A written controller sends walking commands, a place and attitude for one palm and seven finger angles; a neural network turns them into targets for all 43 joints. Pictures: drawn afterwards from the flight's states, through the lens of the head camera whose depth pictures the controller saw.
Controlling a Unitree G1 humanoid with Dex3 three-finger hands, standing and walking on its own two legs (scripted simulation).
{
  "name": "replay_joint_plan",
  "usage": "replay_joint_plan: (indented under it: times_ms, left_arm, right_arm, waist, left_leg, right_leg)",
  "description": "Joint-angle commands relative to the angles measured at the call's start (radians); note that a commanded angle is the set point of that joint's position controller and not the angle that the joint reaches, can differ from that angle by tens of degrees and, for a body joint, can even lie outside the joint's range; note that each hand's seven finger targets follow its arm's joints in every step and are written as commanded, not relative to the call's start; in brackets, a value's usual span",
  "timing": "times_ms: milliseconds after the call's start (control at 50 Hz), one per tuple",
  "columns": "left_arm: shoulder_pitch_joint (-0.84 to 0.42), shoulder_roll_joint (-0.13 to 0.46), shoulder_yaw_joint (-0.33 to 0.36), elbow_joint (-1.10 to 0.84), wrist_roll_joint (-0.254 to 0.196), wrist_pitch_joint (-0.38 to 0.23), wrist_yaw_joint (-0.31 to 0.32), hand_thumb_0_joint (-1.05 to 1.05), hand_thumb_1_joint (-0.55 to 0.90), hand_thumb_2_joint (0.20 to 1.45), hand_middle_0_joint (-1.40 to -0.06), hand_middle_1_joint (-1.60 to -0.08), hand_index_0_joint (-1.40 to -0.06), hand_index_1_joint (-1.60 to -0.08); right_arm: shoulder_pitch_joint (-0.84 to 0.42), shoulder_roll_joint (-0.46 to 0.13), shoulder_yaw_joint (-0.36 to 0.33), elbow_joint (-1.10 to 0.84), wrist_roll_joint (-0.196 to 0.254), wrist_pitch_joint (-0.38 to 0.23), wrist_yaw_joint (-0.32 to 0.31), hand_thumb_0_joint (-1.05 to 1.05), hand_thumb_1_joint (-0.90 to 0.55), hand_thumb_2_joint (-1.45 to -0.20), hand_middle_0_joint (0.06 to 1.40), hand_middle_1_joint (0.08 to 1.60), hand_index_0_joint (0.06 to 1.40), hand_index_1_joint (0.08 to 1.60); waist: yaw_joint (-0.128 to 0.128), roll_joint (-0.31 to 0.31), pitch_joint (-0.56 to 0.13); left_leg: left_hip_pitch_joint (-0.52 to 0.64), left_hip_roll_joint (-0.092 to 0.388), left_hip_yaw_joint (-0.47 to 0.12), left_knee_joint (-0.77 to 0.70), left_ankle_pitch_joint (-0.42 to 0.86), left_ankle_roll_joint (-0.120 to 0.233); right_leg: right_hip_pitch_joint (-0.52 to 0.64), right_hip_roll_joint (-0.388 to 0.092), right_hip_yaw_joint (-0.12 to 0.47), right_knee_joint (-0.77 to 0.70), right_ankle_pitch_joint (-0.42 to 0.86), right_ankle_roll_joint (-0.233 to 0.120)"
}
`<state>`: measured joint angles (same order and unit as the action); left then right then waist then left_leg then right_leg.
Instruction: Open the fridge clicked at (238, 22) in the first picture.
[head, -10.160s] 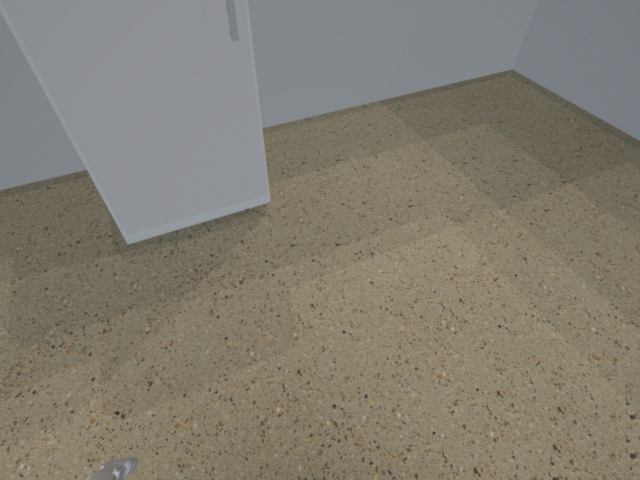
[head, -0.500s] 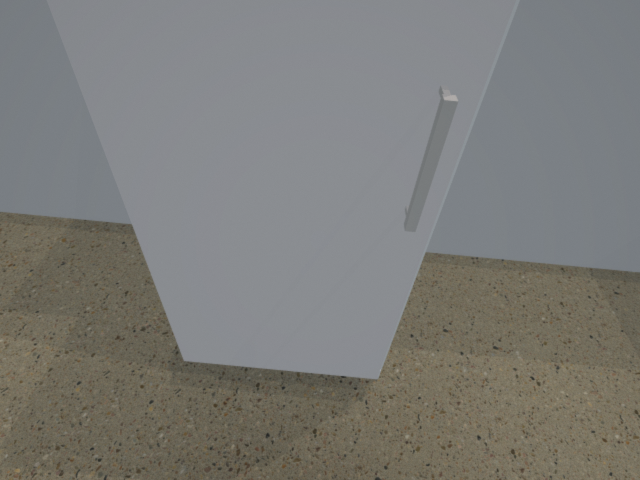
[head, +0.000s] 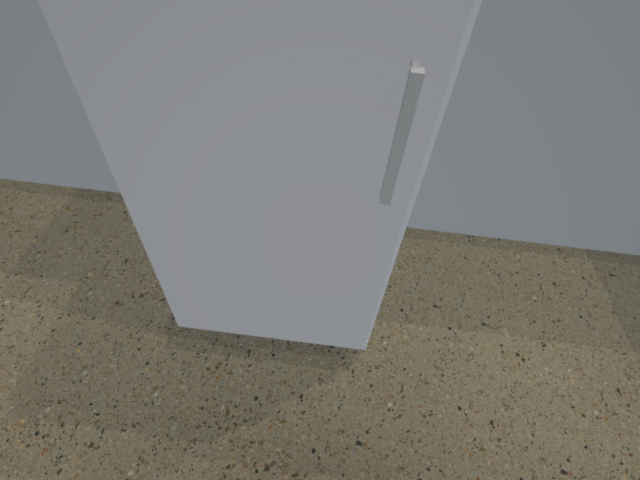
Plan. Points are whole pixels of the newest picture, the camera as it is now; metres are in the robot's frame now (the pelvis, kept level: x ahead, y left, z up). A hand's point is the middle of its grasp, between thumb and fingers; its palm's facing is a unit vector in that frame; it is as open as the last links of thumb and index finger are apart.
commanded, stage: come to a stop and stand still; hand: right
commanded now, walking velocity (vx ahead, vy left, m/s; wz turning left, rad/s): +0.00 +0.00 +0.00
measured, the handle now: (398, 138) +0.60 -0.07 +0.13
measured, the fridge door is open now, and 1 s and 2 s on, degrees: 0 0 0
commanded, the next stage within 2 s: look again from close up in 0.10 s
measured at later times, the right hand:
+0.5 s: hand out of the picture +0.00 -0.14 -0.17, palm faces +0.03 +0.99 -0.16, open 7.4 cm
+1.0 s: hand out of the picture +0.08 -0.14 -0.17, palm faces +0.03 +0.97 -0.23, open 7.4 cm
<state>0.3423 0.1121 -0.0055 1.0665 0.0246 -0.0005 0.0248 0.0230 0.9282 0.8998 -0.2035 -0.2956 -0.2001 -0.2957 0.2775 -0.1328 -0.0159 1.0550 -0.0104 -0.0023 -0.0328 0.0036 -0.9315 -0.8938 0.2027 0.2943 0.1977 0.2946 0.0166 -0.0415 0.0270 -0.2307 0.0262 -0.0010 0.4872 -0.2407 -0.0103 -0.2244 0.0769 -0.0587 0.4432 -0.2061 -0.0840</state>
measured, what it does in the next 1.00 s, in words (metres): shifts its weight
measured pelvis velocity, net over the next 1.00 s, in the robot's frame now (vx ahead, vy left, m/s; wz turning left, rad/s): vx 0.06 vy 0.04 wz -0.01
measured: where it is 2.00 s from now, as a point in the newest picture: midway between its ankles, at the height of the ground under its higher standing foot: outside the picture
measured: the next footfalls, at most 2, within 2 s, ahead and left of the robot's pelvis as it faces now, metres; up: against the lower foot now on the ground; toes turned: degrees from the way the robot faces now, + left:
none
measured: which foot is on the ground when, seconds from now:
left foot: down 0.00-1.00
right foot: down 0.00-1.00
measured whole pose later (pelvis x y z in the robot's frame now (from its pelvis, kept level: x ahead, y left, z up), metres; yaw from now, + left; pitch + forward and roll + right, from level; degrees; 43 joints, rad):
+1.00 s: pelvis +0.06 +0.04 +0.00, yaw -1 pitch +0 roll -1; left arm 0.24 0.18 -0.01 1.12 0.01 -0.03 0.04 0.00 0.91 0.90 -0.20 -0.30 -0.20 -0.30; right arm 0.24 -0.16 0.00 1.10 -0.01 -0.04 -0.04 0.00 -0.91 -0.89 0.20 0.29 0.20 0.29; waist 0.00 -0.01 0.04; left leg -0.13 -0.01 0.02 0.41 -0.30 0.03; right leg -0.12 0.04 -0.03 0.37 -0.26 -0.03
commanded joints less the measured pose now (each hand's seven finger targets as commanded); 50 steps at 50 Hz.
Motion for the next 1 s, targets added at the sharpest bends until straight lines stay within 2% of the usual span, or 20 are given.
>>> replay_joint_plan:
  times_ms: [0,60,300,440,620,700,860,900,940,980]
  left_arm:
    - [0.052,0.108,0.025,-0.027,-0.006,-0.024,0.004,0.000,0.900,0.900,-0.200,-0.300,-0.200,-0.300]
    - [0.036,0.113,0.025,-0.025,-0.007,-0.027,0.004,0.000,0.900,0.900,-0.200,-0.300,-0.200,-0.300]
    - [0.030,0.105,0.017,-0.001,-0.013,-0.033,0.006,0.000,0.900,0.900,-0.200,-0.300,-0.200,-0.300]
    - [0.021,0.108,0.011,0.013,-0.015,-0.041,0.010,0.000,0.900,0.900,-0.200,-0.300,-0.200,-0.300]
    - [0.004,0.121,0.010,0.029,-0.015,-0.046,0.014,0.000,0.900,0.900,-0.200,-0.300,-0.200,-0.300]
    - [-0.005,0.136,0.010,0.034,-0.014,-0.047,0.016,0.000,0.900,0.900,-0.200,-0.300,-0.200,-0.300]
    - [-0.029,0.157,0.012,0.035,-0.013,-0.047,0.018,0.000,0.900,0.900,-0.200,-0.300,-0.200,-0.300]
    - [-0.037,0.165,0.013,0.034,-0.013,-0.045,0.019,0.000,0.900,0.900,-0.200,-0.300,-0.200,-0.300]
    - [-0.041,0.163,0.013,0.034,-0.014,-0.044,0.019,0.000,0.900,0.900,-0.200,-0.300,-0.200,-0.300]
    - [-0.049,0.171,0.014,0.034,-0.013,-0.043,0.020,0.000,0.900,0.900,-0.200,-0.300,-0.200,-0.300]
  right_arm:
    - [0.045,-0.073,-0.004,-0.027,-0.005,-0.012,-0.005,0.000,-0.900,-0.900,0.200,0.300,0.200,0.300]
    - [0.070,-0.069,-0.002,-0.013,-0.008,-0.016,-0.005,0.000,-0.900,-0.900,0.200,0.300,0.200,0.300]
    - [0.094,-0.067,0.011,0.029,-0.005,-0.034,-0.005,0.000,-0.900,-0.900,0.200,0.300,0.200,0.300]
    - [0.089,-0.074,0.010,0.041,-0.004,-0.041,-0.008,0.000,-0.900,-0.900,0.200,0.300,0.200,0.300]
    - [0.078,-0.097,0.007,0.045,-0.002,-0.045,-0.011,0.000,-0.900,-0.900,0.200,0.300,0.200,0.300]
    - [0.065,-0.112,0.004,0.041,0.000,-0.046,-0.011,0.000,-0.900,-0.900,0.200,0.300,0.200,0.300]
    - [0.045,-0.146,-0.005,0.027,0.000,-0.049,-0.014,0.000,-0.900,-0.900,0.200,0.300,0.200,0.300]
    - [0.034,-0.151,-0.005,0.024,0.002,-0.049,-0.013,0.000,-0.900,-0.900,0.200,0.300,0.200,0.300]
    - [0.037,-0.156,-0.007,0.021,0.000,-0.050,-0.015,0.000,-0.900,-0.900,0.200,0.300,0.200,0.300]
    - [0.025,-0.164,-0.009,0.021,0.001,-0.050,-0.015,0.000,-0.900,-0.900,0.200,0.300,0.200,0.300]
  waist:
    - [-0.008,0.037,0.094]
    - [-0.018,0.013,0.086]
    - [-0.005,0.033,0.057]
    - [-0.008,0.047,0.027]
    - [-0.017,0.054,0.013]
    - [-0.018,0.056,0.019]
    - [-0.022,0.055,-0.016]
    - [-0.021,0.050,-0.004]
    - [-0.023,0.066,-0.010]
    - [-0.021,0.056,-0.009]
  left_leg:
    - [-0.059,0.048,-0.068,-0.068,-0.099,0.053]
    - [-0.028,0.047,-0.062,-0.058,-0.060,0.050]
    - [-0.048,0.074,-0.095,-0.118,-0.021,0.053]
    - [-0.006,0.083,-0.095,-0.120,0.050,0.051]
    - [0.044,0.088,-0.089,-0.119,0.154,0.053]
    - [0.052,0.090,-0.089,-0.120,0.172,0.053]
    - [0.103,0.101,-0.084,-0.108,0.312,0.057]
    - [0.096,0.100,-0.086,-0.114,0.298,0.058]
    - [0.115,0.106,-0.082,-0.112,0.357,0.057]
    - [0.118,0.107,-0.083,-0.116,0.367,0.057]
  right_leg:
    - [-0.085,-0.192,0.252,-0.226,-0.248,0.023]
    - [-0.099,-0.196,0.254,-0.245,-0.249,0.019]
    - [0.005,-0.165,0.186,-0.180,-0.078,0.034]
    - [0.038,-0.161,0.163,-0.141,0.069,0.037]
    - [0.068,-0.167,0.150,-0.115,0.191,0.036]
    - [0.078,-0.170,0.145,-0.119,0.204,0.040]
    - [0.110,-0.175,0.135,-0.100,0.292,0.046]
    - [0.111,-0.177,0.138,-0.105,0.277,0.047]
    - [0.112,-0.175,0.133,-0.095,0.292,0.049]
    - [0.116,-0.176,0.132,-0.098,0.290,0.052]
